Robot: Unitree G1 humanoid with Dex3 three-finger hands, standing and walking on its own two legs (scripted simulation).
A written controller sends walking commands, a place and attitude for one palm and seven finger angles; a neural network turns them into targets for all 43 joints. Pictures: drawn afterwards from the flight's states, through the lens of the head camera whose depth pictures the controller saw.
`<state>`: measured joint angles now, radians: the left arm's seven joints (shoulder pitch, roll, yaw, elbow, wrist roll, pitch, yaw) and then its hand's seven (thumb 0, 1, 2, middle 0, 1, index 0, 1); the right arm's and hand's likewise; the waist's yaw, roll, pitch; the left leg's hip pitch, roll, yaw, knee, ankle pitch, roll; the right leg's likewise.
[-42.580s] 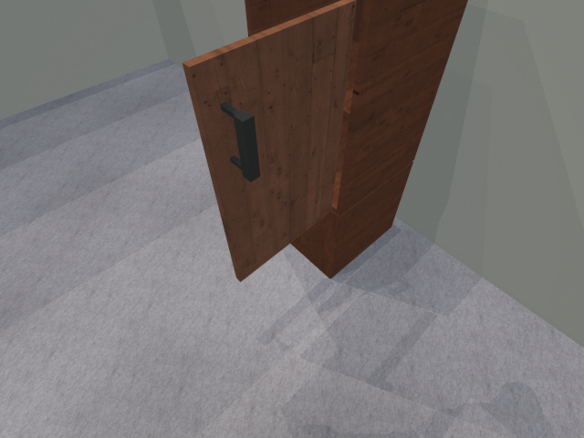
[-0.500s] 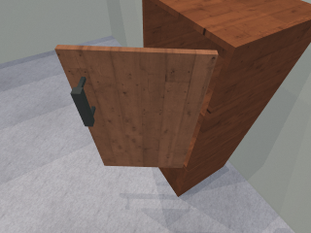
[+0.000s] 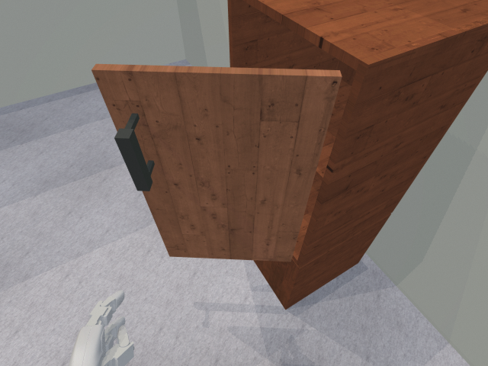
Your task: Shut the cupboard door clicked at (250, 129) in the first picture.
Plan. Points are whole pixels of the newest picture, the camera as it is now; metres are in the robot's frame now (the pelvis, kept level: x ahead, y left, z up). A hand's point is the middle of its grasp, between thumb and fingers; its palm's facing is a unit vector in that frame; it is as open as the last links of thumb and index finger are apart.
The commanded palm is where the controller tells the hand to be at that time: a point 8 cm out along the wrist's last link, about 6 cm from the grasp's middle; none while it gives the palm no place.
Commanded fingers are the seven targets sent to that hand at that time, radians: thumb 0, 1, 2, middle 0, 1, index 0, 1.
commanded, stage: raise the hand and make a fist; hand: left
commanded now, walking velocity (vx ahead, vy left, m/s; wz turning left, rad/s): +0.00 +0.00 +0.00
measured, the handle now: (139, 153) +0.43 +0.20 +0.12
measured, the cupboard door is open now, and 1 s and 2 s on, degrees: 57 57 57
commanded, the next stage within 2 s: bring the fist close to the handle in 1.78 s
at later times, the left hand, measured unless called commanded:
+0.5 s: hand (131, 344) +0.16 +0.17 +0.01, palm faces -0.06 -1.00 -0.04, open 5.1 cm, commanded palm +0.13 +0.23 +0.02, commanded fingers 0.00 0.90 0.90 -0.79 -0.94 -0.79 -0.94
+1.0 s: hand (100, 304) +0.19 +0.20 +0.07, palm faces -0.01 -1.00 -0.05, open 3.2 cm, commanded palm +0.16 +0.25 +0.08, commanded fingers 0.00 0.90 0.90 -1.25 -1.44 -1.25 -1.44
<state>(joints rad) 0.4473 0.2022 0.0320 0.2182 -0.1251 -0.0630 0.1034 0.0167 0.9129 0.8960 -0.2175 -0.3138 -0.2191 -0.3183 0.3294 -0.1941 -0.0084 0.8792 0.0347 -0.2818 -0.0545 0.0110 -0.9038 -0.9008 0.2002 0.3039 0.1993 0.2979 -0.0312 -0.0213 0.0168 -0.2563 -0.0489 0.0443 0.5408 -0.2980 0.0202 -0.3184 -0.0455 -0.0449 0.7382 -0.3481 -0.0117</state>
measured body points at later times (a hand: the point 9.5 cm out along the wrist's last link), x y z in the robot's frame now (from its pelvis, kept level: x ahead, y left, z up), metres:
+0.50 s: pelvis -0.05 -0.02 -0.06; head -0.01 -0.02 +0.39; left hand +0.16 +0.22 +0.02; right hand +0.16 -0.24 -0.12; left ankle -0.01 +0.11 -0.73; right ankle -0.03 -0.10 -0.73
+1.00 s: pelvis -0.03 +0.02 -0.03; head +0.00 +0.02 +0.42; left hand +0.19 +0.25 +0.08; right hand +0.16 -0.21 -0.09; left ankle -0.01 +0.11 -0.73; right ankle -0.03 -0.10 -0.73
